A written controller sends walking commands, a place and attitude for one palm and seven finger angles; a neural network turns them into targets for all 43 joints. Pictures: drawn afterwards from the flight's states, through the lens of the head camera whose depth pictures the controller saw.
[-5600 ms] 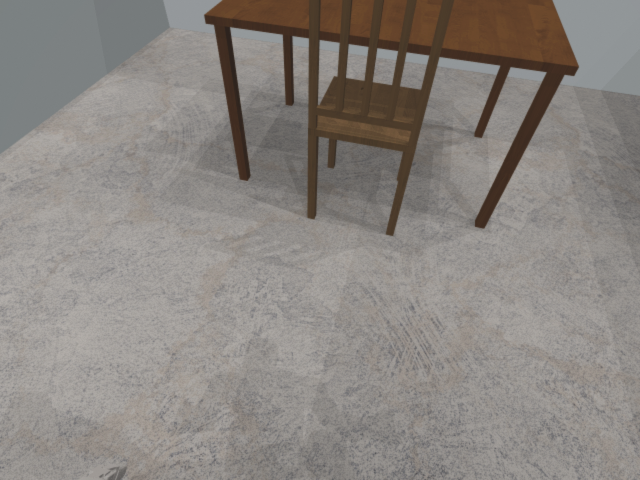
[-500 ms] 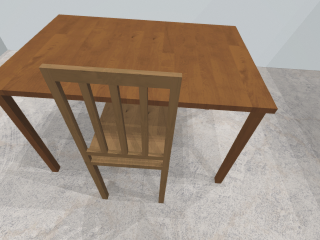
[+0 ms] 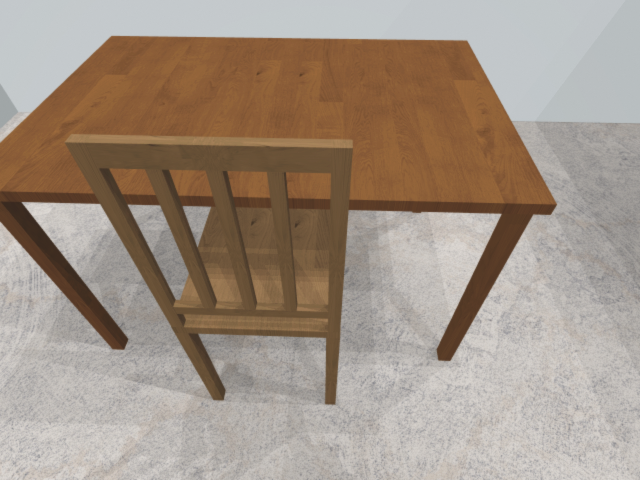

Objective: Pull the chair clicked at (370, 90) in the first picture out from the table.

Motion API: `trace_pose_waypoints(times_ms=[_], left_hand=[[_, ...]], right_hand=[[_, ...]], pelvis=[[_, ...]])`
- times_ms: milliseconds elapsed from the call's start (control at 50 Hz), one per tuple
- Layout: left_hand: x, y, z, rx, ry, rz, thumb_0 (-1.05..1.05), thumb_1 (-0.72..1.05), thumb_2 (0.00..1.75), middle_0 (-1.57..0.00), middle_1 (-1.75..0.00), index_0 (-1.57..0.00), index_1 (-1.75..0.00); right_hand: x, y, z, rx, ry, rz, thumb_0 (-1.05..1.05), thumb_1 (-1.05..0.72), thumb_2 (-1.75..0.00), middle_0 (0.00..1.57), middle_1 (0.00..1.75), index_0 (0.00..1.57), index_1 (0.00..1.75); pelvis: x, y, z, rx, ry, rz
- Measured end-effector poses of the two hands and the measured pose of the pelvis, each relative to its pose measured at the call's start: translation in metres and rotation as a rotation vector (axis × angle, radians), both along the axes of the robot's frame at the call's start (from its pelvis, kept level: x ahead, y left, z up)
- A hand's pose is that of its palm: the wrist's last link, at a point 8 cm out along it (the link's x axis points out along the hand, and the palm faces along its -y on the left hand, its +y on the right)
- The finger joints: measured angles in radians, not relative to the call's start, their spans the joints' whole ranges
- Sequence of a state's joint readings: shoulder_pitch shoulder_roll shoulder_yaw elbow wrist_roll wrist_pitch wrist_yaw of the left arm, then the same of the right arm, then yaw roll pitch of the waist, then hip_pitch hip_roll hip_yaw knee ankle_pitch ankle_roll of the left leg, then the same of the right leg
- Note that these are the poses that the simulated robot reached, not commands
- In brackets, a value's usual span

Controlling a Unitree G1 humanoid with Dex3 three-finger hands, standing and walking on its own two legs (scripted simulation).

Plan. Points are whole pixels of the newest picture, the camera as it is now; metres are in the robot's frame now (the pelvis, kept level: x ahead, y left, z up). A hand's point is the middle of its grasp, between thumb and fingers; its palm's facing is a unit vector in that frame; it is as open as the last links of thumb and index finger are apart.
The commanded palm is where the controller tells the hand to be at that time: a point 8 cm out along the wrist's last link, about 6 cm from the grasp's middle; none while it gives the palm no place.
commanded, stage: look again from close up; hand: left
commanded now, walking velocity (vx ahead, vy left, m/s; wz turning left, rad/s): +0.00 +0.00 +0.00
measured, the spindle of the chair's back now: (236, 249) +0.49 +0.18 -0.04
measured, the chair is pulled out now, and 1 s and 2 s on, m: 0.00 0.00 0.00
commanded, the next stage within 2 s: come to a stop and stand still in 0.46 s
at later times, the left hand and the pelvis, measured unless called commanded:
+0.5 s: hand out of the picture +0.02 +0.19 -0.17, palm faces +0.01 -0.98 -0.20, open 7.3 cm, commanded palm none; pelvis +0.01 +0.01 +0.00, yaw +0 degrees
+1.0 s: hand out of the picture +0.04 +0.21 -0.17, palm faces +0.02 -0.97 -0.24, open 7.4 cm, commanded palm none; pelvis +0.00 +0.02 +0.00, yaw +0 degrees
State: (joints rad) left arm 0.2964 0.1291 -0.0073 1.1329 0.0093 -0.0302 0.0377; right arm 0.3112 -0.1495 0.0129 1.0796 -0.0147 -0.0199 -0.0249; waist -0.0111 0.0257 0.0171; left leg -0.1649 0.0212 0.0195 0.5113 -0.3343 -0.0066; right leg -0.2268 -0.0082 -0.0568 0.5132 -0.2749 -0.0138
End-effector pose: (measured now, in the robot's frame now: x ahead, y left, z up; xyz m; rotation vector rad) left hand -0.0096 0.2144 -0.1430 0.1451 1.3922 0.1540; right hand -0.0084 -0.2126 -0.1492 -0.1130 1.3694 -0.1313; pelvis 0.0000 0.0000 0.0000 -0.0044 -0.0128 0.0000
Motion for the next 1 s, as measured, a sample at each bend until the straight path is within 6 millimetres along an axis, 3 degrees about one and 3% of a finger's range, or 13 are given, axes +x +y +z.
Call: trace_pose_waypoints(times_ms=[120,260,620,820,1000], left_hand=[[0.018,0.015,0.005,0.027,-0.046,-0.012,0.01,0.91,0.90,-0.19,-0.30,-0.20,-0.30],[0.029,0.020,0.006,0.027,-0.055,-0.022,0.00,0.91,0.90,-0.19,-0.30,-0.20,-0.30],[0.017,0.018,0.001,0.000,0.010,-0.015,0.00,0.92,0.90,-0.19,-0.30,-0.20,-0.30],[0.034,0.036,0.004,0.051,-0.076,-0.030,0.00,0.91,0.90,-0.20,-0.30,-0.20,-0.30],[0.046,0.045,0.006,0.055,-0.141,-0.036,0.00,0.91,0.90,-0.19,-0.30,-0.20,-0.30]], right_hand=[[0.001,0.004,0.000,0.006,0.007,0.014,0.01,-0.92,-0.90,0.20,0.30,0.20,0.30],[0.002,0.008,0.002,0.007,0.024,0.018,0.01,-0.91,-0.90,0.20,0.30,0.20,0.30],[0.017,0.005,0.007,-0.021,0.036,0.026,0.01,-0.91,-0.90,0.20,0.30,0.20,0.30],[0.056,-0.018,0.012,-0.078,-0.095,0.020,0.01,-0.91,-0.90,0.20,0.30,0.20,0.30],[0.074,-0.011,0.018,-0.077,-0.166,0.049,0.00,-0.90,-0.90,0.20,0.30,0.20,0.30]], pelvis=[[0.000,0.004,0.001,0.008,-0.004,-0.003],[0.002,0.007,0.003,0.012,0.000,-0.005],[0.010,0.011,0.004,0.013,0.004,-0.005],[0.005,0.011,-0.001,0.000,0.010,0.003],[-0.005,0.018,0.000,0.001,-0.005,0.005]])
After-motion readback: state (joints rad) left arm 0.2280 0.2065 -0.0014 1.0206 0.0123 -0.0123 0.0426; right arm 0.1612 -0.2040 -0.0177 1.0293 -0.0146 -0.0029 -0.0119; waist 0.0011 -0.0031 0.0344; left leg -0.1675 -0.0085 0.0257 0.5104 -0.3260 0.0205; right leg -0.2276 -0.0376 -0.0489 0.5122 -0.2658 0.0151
